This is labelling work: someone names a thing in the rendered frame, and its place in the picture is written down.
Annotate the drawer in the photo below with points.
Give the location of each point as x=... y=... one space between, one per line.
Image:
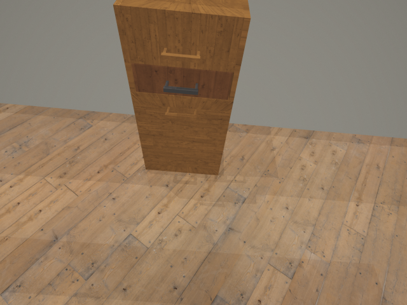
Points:
x=152 y=79

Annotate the handle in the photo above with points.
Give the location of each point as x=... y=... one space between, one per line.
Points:
x=180 y=116
x=180 y=57
x=173 y=89

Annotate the cabinet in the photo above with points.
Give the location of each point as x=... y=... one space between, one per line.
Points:
x=215 y=30

